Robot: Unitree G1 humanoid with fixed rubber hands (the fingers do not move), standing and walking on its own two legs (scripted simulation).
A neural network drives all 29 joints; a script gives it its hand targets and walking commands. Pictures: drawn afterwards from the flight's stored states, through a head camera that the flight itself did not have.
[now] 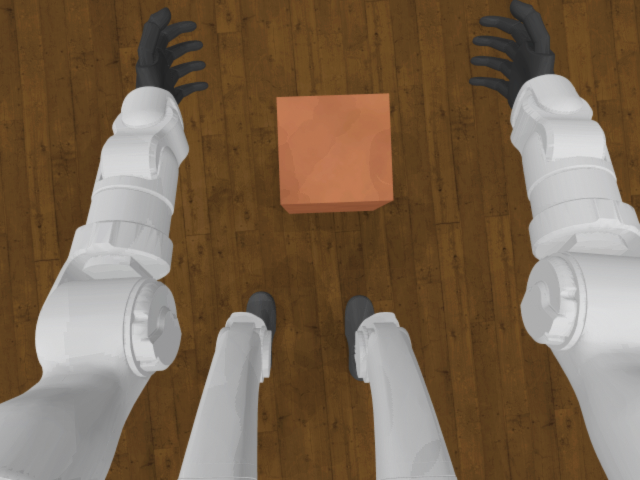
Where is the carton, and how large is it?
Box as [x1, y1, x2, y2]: [276, 93, 392, 213]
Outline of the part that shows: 388,93 276,97 280,204 289,213 372,210 392,200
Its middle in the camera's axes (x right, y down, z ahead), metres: +0.03 -0.16 +0.84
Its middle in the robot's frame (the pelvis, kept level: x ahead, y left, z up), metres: +0.53 -0.03 -0.53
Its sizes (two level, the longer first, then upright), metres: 0.210 0.200 0.250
